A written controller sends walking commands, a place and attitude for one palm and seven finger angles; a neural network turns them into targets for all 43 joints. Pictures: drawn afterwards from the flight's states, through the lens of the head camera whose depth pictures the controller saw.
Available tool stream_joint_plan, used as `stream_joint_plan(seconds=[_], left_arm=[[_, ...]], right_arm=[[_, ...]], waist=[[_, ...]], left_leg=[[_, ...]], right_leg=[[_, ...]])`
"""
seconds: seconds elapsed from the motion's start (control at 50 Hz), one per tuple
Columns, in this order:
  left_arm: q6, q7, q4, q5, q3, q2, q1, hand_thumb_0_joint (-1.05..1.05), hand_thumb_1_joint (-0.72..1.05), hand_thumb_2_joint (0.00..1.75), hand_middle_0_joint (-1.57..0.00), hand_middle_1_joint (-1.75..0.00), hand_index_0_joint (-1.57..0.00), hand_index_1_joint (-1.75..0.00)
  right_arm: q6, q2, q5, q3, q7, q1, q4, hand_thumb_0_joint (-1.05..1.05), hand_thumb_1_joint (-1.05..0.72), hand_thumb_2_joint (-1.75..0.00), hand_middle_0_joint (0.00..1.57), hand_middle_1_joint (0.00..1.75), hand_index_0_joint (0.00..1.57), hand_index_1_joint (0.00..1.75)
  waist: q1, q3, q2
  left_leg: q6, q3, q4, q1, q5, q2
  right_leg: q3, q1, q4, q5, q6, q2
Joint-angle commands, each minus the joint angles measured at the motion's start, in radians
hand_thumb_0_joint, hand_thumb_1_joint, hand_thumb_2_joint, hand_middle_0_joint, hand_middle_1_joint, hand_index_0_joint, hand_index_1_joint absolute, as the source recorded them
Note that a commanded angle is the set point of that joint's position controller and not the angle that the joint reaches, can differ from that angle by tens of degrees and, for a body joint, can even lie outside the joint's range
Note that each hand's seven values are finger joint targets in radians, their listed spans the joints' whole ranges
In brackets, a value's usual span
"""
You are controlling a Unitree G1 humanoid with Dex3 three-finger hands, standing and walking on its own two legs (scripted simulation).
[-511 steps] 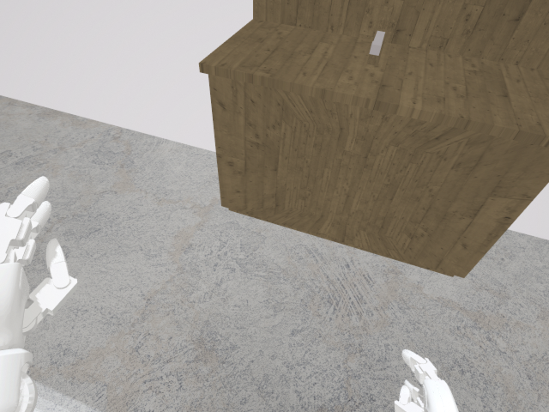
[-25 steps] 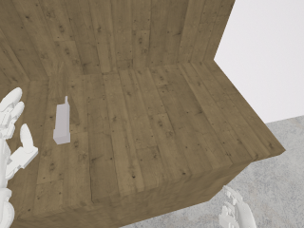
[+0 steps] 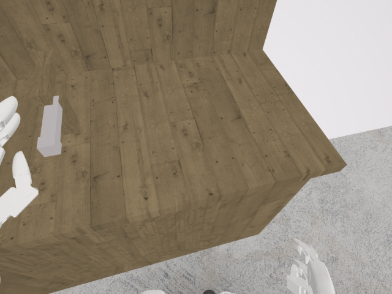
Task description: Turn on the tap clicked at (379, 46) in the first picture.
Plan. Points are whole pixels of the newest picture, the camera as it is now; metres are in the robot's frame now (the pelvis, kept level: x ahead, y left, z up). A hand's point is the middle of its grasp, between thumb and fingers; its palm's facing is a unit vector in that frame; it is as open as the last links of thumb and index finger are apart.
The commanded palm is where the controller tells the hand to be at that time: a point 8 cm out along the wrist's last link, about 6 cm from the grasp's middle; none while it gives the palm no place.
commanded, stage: shuffle to correct the standing spot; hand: left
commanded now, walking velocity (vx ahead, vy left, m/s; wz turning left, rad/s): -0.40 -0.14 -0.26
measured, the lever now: (49, 145) +0.33 +0.29 +0.11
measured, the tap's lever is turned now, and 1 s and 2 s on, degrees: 0 0 0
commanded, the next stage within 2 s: come to a stop and stand still in 0.16 s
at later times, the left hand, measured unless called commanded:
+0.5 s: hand (80, 275) +0.13 +0.15 +0.15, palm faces +0.26 -0.84 -0.48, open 7.4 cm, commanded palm +0.08 +0.20 +0.18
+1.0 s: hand out of the picture +0.08 +0.16 +0.14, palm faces +0.34 -0.87 -0.35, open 7.4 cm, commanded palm +0.03 +0.20 +0.18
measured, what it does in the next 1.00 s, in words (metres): walks backwards: left foot, then right foot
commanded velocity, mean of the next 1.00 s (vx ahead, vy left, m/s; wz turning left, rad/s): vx -0.01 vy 0.02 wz -0.04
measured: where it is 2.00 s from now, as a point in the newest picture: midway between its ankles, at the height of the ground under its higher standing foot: outside the picture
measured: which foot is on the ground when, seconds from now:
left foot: up 0.00-0.02, down 0.04-0.30, up 0.32-0.52, down 0.54-1.00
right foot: down 0.00-0.06, up 0.08-0.28, down 0.30-1.00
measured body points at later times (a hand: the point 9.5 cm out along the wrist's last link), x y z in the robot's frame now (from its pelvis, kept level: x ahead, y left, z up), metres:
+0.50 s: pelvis -0.10 -0.07 -0.01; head -0.05 -0.06 +0.44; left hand +0.11 +0.20 +0.18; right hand +0.04 -0.32 -0.09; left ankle -0.13 +0.03 -0.72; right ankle -0.03 -0.19 -0.73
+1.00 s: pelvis -0.14 -0.07 -0.01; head -0.12 -0.05 +0.44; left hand +0.06 +0.21 +0.16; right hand +0.01 -0.31 -0.08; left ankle -0.13 +0.04 -0.73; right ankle -0.08 -0.18 -0.73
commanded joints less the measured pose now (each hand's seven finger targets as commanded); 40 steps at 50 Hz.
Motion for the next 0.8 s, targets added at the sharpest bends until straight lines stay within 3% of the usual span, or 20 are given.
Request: stream_joint_plan(seconds=[0.0,0.02,0.04,0.08,0.16,0.26,0.28,0.3,0.32,0.36,0.5,0.54,0.56,0.58,0.62,0.68,0.7,0.72,0.76,0.78], left_arm=[[-0.069,0.040,-0.156,-0.006,0.151,0.178,0.029,0.00,0.90,0.90,-0.20,-0.30,-0.20,-0.30],[-0.086,0.036,-0.178,-0.004,0.152,0.181,0.000,0.00,0.90,0.90,-0.20,-0.30,-0.20,-0.30],[-0.097,0.029,-0.190,0.001,0.159,0.191,-0.022,0.00,0.90,0.90,-0.20,-0.30,-0.20,-0.30],[-0.101,0.018,-0.186,0.014,0.153,0.165,-0.035,0.00,0.90,0.90,-0.20,-0.30,-0.20,-0.30],[-0.122,-0.007,-0.241,0.013,0.122,0.112,-0.051,0.00,0.90,0.90,-0.20,-0.30,-0.20,-0.30],[-0.092,-0.011,-0.200,0.033,0.158,0.173,-0.068,0.00,0.90,0.90,-0.20,-0.30,-0.20,-0.30],[-0.077,-0.008,-0.145,0.024,0.156,0.168,-0.038,0.00,0.90,0.90,-0.20,-0.30,-0.20,-0.30],[-0.060,0.007,-0.117,0.020,0.196,0.223,-0.030,0.00,0.90,0.90,-0.20,-0.30,-0.20,-0.30],[-0.031,0.017,-0.113,0.002,0.173,0.183,-0.031,0.00,0.90,0.90,-0.20,-0.30,-0.20,-0.30],[0.015,0.040,-0.117,-0.004,0.169,0.179,0.031,0.00,0.90,0.90,-0.20,-0.30,-0.20,-0.30],[0.007,0.077,-0.214,0.022,0.132,0.163,-0.006,0.00,0.90,0.90,-0.20,-0.30,-0.20,-0.30],[0.008,0.080,-0.235,0.030,0.123,0.175,-0.050,0.00,0.90,0.90,-0.20,-0.30,-0.20,-0.30],[0.010,0.078,-0.214,0.030,0.122,0.174,-0.042,0.00,0.90,0.90,-0.20,-0.30,-0.20,-0.30],[0.005,0.078,-0.232,0.047,0.102,0.176,-0.089,0.00,0.90,0.90,-0.20,-0.30,-0.20,-0.30],[0.003,0.066,-0.163,0.063,0.053,0.116,-0.131,0.00,0.90,0.90,-0.20,-0.30,-0.20,-0.30],[0.021,0.046,-0.043,0.053,0.034,0.098,-0.136,0.00,0.90,0.90,-0.20,-0.30,-0.20,-0.30],[0.027,0.039,0.016,0.047,0.041,0.106,-0.126,0.00,0.90,0.90,-0.20,-0.30,-0.20,-0.30],[0.030,0.036,0.050,0.039,0.056,0.120,-0.117,0.00,0.90,0.90,-0.20,-0.30,-0.20,-0.30],[0.044,0.026,0.074,0.023,0.072,0.123,-0.100,0.00,0.90,0.90,-0.20,-0.30,-0.20,-0.30],[0.048,0.022,0.052,0.020,0.056,0.113,-0.098,0.00,0.90,0.90,-0.20,-0.30,-0.20,-0.30]], right_arm=[[-0.046,-0.089,-0.009,-0.028,-0.032,-0.042,-0.147,0.00,-0.90,-0.90,0.20,0.30,0.20,0.30],[-0.049,-0.106,-0.011,-0.036,-0.037,-0.039,-0.152,0.00,-0.90,-0.90,0.20,0.30,0.20,0.30],[-0.049,-0.095,-0.019,-0.045,-0.032,-0.026,-0.146,0.00,-0.90,-0.90,0.20,0.30,0.20,0.30],[-0.059,-0.071,-0.057,-0.035,-0.027,-0.043,-0.137,0.00,-0.90,-0.90,0.20,0.30,0.20,0.30],[-0.089,-0.099,-0.028,-0.067,0.014,-0.046,-0.148,0.00,-0.90,-0.90,0.20,0.30,0.20,0.30],[-0.097,-0.107,-0.008,-0.051,0.039,-0.038,-0.175,0.00,-0.90,-0.90,0.20,0.30,0.20,0.30],[-0.084,-0.105,0.006,-0.045,0.044,-0.017,-0.183,0.00,-0.90,-0.90,0.20,0.30,0.20,0.30],[-0.071,-0.093,0.018,-0.047,0.038,-0.009,-0.196,0.00,-0.90,-0.90,0.20,0.30,0.20,0.30],[-0.057,-0.104,0.031,-0.061,0.031,-0.005,-0.198,0.00,-0.90,-0.90,0.20,0.30,0.20,0.30],[-0.024,-0.100,0.040,-0.050,0.018,-0.034,-0.186,0.00,-0.90,-0.90,0.20,0.30,0.20,0.30],[-0.042,-0.112,0.020,-0.037,-0.007,-0.023,-0.169,0.00,-0.90,-0.90,0.20,0.30,0.20,0.30],[-0.061,-0.137,0.027,-0.056,-0.010,-0.017,-0.170,0.00,-0.90,-0.90,0.20,0.30,0.20,0.30],[-0.069,-0.114,0.021,-0.044,-0.011,-0.051,-0.161,0.00,-0.90,-0.90,0.20,0.30,0.20,0.30],[-0.061,-0.106,0.009,-0.032,-0.006,-0.067,-0.158,0.00,-0.90,-0.90,0.20,0.30,0.20,0.30],[-0.057,-0.121,0.019,-0.038,0.017,-0.042,-0.140,0.00,-0.90,-0.90,0.20,0.30,0.20,0.30],[-0.040,-0.160,0.041,-0.057,0.031,-0.001,-0.141,0.00,-0.90,-0.90,0.20,0.30,0.20,0.30],[-0.028,-0.148,0.046,-0.051,0.030,0.001,-0.140,0.00,-0.90,-0.90,0.20,0.30,0.20,0.30],[-0.017,-0.138,0.050,-0.051,0.028,-0.007,-0.148,0.00,-0.90,-0.90,0.20,0.30,0.20,0.30],[0.011,-0.156,0.051,-0.078,0.028,0.014,-0.150,0.00,-0.90,-0.90,0.20,0.30,0.20,0.30],[0.024,-0.148,0.051,-0.067,0.032,-0.002,-0.151,0.00,-0.90,-0.90,0.20,0.30,0.20,0.30]], waist=[[-0.009,-0.219,0.032],[-0.012,-0.221,0.150],[-0.017,-0.229,0.213],[-0.016,-0.189,0.270],[0.022,-0.170,0.265],[-0.002,-0.137,0.190],[-0.003,-0.141,0.073],[0.001,-0.133,-0.114],[0.012,-0.181,-0.254],[-0.012,-0.156,-0.120],[-0.024,-0.175,-0.032],[-0.009,-0.179,0.118],[-0.008,-0.160,0.355],[-0.028,-0.091,0.463],[-0.016,-0.030,0.337],[-0.002,-0.094,0.069],[-0.017,-0.090,-0.031],[-0.029,-0.072,-0.131],[-0.020,-0.003,-0.294],[-0.024,0.020,-0.233]], left_leg=[[0.026,-0.044,-0.349,0.116,0.275,0.095],[0.069,-0.183,-0.396,0.135,0.508,0.244],[0.129,-0.249,-0.345,0.238,0.811,0.380],[0.196,-0.273,-0.292,0.291,1.021,0.450],[0.095,-0.029,-0.194,0.285,0.938,0.341],[0.037,-0.027,-0.030,0.062,0.334,0.219],[0.020,0.025,0.046,0.018,0.092,0.153],[-0.014,0.080,0.210,-0.099,-0.140,0.046],[-0.022,0.003,0.374,-0.056,-0.189,0.000],[-0.008,-0.047,0.390,-0.004,-0.096,0.047],[0.064,0.045,-0.348,0.193,0.090,0.019],[0.093,0.003,-0.444,0.216,0.259,0.109],[0.118,-0.084,-0.446,0.286,0.355,0.167],[0.148,-0.192,-0.431,0.157,0.352,0.199],[0.164,-0.121,-0.352,0.076,0.381,0.191],[0.110,-0.077,-0.072,0.080,0.344,0.107],[0.092,-0.051,0.027,0.031,0.211,0.061],[0.066,-0.023,0.129,-0.050,0.015,0.000],[0.034,-0.058,0.276,-0.053,-0.049,-0.013],[0.034,-0.087,0.293,-0.027,-0.011,0.018]], right_leg=[[0.157,0.168,-0.004,0.241,0.017,-0.183],[0.117,0.142,0.139,0.223,0.074,-0.102],[0.118,-0.005,0.303,-0.055,0.115,-0.072],[0.195,-0.188,0.557,-0.328,0.107,-0.032],[0.118,-0.071,0.317,-0.227,0.051,-0.044],[0.019,0.251,-0.100,0.092,0.070,-0.068],[0.062,0.256,-0.125,0.116,0.066,-0.131],[0.271,0.226,-0.164,0.134,0.004,-0.270],[0.465,0.095,-0.257,-0.113,-0.081,-0.394],[0.472,0.011,-0.255,-0.383,-0.108,-0.391],[0.199,0.105,-0.033,-0.246,0.026,-0.193],[0.104,0.156,0.163,-0.114,0.052,-0.099],[0.035,0.022,0.292,-0.238,0.081,-0.056],[0.044,0.021,0.363,-0.306,0.082,-0.060],[0.041,0.077,0.250,-0.258,0.064,-0.056],[0.014,0.273,-0.099,0.064,0.047,-0.071],[0.065,0.293,-0.128,0.106,0.025,-0.129],[0.233,0.264,-0.167,0.009,-0.027,-0.232],[0.497,0.028,-0.308,-0.390,-0.099,-0.358],[0.499,-0.070,-0.306,-0.449,-0.113,-0.365]])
